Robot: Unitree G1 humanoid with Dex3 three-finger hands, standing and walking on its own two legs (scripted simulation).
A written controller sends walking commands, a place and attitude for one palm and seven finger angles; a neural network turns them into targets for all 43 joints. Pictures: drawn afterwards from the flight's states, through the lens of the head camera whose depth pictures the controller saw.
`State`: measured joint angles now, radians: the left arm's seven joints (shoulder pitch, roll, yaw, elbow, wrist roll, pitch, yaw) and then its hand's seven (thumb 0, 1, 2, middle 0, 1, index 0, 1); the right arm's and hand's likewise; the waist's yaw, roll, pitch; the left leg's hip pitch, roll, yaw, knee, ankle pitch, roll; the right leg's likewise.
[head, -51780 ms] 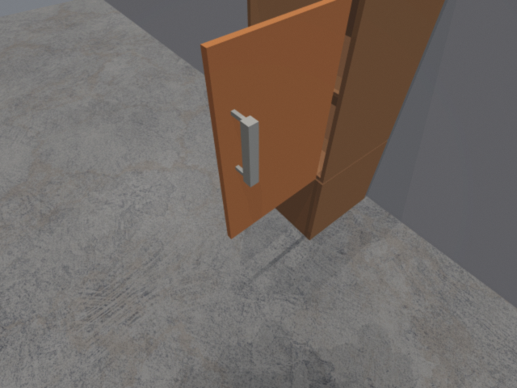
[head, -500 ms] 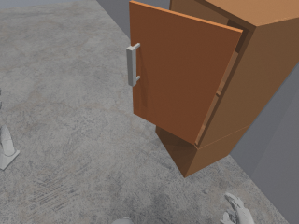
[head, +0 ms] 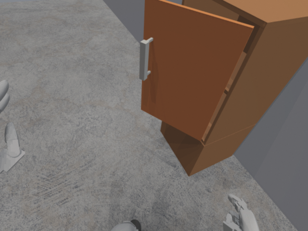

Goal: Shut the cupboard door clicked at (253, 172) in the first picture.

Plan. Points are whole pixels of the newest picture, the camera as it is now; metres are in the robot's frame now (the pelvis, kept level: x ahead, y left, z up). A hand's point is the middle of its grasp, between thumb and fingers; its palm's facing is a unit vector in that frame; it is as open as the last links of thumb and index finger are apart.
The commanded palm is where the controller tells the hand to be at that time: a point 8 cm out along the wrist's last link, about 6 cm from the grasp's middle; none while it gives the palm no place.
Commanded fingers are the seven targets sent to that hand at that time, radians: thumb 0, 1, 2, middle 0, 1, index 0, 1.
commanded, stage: step back with the hand held close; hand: left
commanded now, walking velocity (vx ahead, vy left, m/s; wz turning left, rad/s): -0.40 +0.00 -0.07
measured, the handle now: (146, 59) +0.77 +0.08 +0.04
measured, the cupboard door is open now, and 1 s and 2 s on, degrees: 31 31 31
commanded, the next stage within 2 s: stop stepping back and stand still in 0.24 s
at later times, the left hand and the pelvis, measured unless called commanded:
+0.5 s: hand out of the picture +0.13 +0.36 +0.18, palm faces +0.44 -0.83 -0.34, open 7.4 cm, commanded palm +0.07 +0.40 +0.19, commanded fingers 0.00 0.90 0.90 -0.20 -0.30 -0.20 -0.30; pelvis -0.08 +0.10 -0.01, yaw -2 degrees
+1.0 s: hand out of the picture +0.05 +0.43 +0.19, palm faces +0.31 -0.86 -0.41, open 7.5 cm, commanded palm -0.01 +0.48 +0.19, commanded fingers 0.00 0.90 0.90 -0.20 -0.30 -0.20 -0.30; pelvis -0.18 +0.20 +0.02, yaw -7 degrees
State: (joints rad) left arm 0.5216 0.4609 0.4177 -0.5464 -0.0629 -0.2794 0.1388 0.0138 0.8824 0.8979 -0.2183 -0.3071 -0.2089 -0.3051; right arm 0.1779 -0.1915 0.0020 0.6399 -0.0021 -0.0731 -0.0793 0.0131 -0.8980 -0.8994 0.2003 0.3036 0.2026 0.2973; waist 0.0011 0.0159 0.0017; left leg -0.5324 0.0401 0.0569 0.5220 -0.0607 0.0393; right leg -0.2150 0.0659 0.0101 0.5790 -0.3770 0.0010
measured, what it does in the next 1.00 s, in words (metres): steps to the left: left foot, then right foot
